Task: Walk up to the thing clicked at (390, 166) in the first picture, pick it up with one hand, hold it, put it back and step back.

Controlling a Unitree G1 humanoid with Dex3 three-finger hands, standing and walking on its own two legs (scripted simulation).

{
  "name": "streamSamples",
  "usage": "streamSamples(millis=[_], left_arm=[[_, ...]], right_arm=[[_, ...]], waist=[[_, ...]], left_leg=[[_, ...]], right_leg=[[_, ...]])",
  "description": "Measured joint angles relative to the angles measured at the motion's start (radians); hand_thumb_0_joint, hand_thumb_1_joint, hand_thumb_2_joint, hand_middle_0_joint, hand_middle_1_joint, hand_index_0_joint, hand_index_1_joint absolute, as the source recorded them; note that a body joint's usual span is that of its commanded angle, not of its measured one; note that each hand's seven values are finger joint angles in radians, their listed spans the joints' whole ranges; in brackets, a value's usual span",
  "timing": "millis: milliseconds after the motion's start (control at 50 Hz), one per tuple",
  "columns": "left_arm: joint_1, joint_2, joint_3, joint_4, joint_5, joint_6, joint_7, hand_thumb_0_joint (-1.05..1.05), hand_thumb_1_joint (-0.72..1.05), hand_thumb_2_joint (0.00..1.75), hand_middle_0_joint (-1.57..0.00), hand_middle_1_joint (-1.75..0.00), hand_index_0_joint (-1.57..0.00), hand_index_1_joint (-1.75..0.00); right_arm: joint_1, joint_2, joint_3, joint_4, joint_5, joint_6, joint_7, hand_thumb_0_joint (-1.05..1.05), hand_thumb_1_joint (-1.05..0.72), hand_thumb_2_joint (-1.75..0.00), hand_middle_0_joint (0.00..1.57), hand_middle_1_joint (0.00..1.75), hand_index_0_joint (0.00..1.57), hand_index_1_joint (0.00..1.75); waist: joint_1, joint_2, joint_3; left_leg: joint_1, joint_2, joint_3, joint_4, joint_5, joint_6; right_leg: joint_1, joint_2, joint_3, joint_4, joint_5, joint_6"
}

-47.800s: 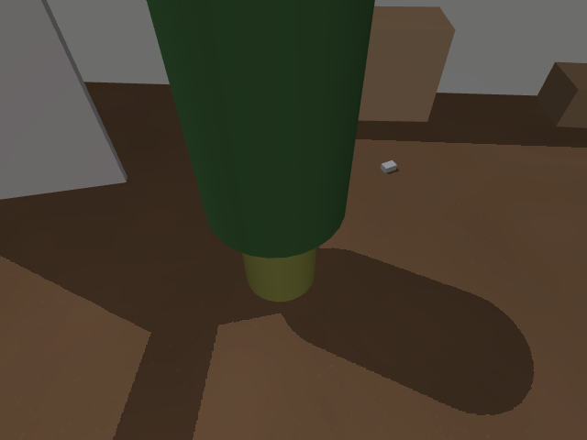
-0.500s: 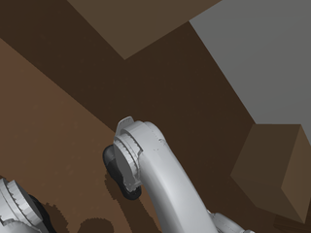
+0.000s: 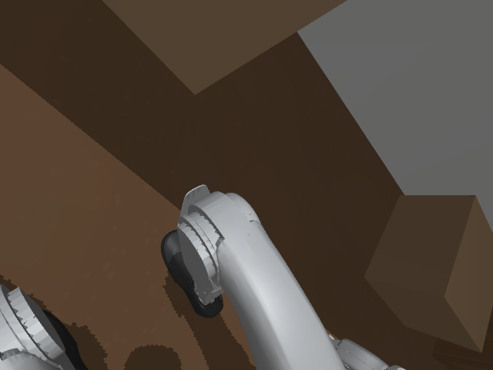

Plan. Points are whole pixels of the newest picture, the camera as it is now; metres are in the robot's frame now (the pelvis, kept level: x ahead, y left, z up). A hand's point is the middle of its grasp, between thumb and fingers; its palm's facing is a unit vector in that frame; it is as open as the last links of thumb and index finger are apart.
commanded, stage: close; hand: left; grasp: from above
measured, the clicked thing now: out of the picture +0.45 +0.37 -0.33
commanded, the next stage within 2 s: settle in 1.28 s
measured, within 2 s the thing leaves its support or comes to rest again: leaves its support in 1.72 s
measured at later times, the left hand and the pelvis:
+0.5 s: hand out of the picture +0.43 +0.35 -0.29, palm faces -0.14 -0.42 -0.89, open 10.5 cm; pelvis +0.00 +0.00 +0.00, yaw +0 degrees
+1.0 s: hand out of the picture +0.44 +0.35 -0.29, palm faces -0.12 -0.43 -0.89, open 9.8 cm; pelvis +0.00 +0.00 +0.00, yaw +0 degrees
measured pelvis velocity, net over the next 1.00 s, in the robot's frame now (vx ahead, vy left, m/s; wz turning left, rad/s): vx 0.00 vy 0.00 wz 0.00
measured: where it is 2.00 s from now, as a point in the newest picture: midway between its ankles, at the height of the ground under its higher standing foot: (141, 328)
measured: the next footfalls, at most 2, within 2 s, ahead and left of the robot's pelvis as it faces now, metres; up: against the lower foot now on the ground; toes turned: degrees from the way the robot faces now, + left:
none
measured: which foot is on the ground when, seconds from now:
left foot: down 0.00-1.00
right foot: down 0.00-1.00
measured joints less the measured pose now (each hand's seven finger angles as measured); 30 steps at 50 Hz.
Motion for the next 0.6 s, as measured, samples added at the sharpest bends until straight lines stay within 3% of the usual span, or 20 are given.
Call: streamSamples(millis=[600], left_arm=[[0.021, -0.015, -0.015, 0.000, 0.011, -0.015, -0.022, 0.01, 0.08, 0.54, -0.54, -0.59, -0.54, -0.59]], right_arm=[[0.000, 0.007, -0.008, 0.013, 0.003, -0.010, -0.006, 0.00, -0.90, -0.90, 0.20, 0.30, 0.19, 0.29]], waist=[[0.012, 0.004, -0.004]], left_leg=[[0.000, 0.001, 0.004, -0.001, 0.006, 0.002]], right_leg=[[-0.001, -0.001, 0.003, 0.001, 0.006, -0.001]])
